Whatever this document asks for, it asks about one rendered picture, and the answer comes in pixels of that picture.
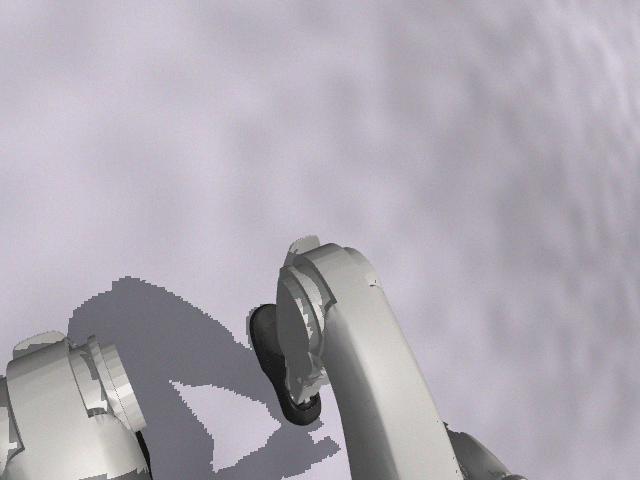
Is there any left robot foot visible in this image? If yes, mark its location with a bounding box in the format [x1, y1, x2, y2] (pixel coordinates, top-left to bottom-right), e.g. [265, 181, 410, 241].
[135, 430, 153, 480]

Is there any right robot foot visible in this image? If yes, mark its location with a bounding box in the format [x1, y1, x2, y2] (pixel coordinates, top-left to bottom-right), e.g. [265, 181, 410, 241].
[249, 304, 321, 426]

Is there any right robot hand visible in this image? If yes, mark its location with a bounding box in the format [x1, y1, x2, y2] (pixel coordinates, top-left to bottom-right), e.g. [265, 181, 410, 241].
[443, 422, 512, 480]

